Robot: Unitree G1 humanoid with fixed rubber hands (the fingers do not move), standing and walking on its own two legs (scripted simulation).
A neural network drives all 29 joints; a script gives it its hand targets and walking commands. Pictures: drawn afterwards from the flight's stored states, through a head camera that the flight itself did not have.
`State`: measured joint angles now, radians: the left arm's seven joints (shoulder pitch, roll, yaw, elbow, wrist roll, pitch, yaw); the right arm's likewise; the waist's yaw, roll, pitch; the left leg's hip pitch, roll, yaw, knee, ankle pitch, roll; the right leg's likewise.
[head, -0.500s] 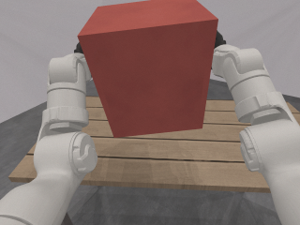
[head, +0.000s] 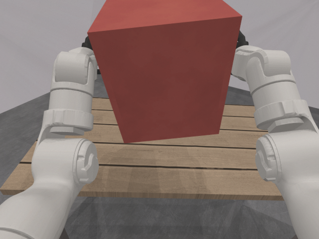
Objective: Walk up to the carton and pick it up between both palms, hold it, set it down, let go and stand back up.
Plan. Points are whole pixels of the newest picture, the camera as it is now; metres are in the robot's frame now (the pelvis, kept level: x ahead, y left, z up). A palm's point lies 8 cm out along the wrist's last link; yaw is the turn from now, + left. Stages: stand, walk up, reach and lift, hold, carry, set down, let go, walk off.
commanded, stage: hold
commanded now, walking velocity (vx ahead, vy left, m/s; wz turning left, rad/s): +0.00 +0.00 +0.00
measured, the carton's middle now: (164, 69) +0.39 -0.01 +0.32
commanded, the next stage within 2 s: none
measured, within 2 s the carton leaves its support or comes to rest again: neither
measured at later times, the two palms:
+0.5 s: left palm (70, 55) +0.36 +0.18 +0.35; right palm (225, 62) +0.37 -0.14 +0.35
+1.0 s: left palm (102, 55) +0.38 +0.12 +0.35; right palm (246, 62) +0.38 -0.19 +0.35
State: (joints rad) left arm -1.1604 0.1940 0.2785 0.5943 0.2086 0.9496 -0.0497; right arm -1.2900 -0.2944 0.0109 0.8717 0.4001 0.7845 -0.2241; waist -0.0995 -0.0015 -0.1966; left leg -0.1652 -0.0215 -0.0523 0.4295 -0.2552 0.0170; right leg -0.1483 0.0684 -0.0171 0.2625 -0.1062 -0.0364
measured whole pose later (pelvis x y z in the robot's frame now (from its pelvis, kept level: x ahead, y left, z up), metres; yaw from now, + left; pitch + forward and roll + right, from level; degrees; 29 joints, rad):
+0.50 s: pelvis -0.01 -0.03 +0.00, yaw +1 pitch +0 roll -2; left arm -1.20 0.26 0.37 0.68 0.16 0.92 -0.03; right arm -1.24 -0.20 0.06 0.85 0.34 0.75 -0.25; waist -0.04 -0.01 -0.24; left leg -0.18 0.01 -0.08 0.42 -0.23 -0.01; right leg -0.15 0.10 -0.04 0.24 -0.08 -0.07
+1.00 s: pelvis +0.00 -0.02 +0.00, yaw -2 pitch +1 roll -1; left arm -1.21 0.15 0.42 0.74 0.22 0.88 0.00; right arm -1.34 -0.31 0.10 1.00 0.37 0.75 -0.18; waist -0.01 0.08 -0.26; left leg -0.18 -0.01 -0.03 0.39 -0.24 0.02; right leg -0.19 0.08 0.01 0.28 -0.11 -0.04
